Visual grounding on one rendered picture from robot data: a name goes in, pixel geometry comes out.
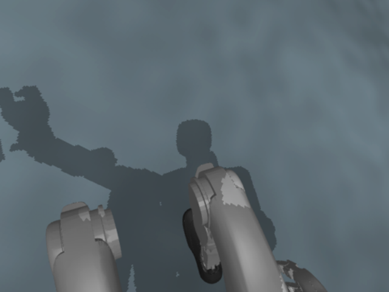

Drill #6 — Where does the right robot hand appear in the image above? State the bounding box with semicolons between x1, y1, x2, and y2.
276;260;327;292

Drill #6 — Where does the right robot foot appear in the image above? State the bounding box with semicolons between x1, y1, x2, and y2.
182;208;222;284

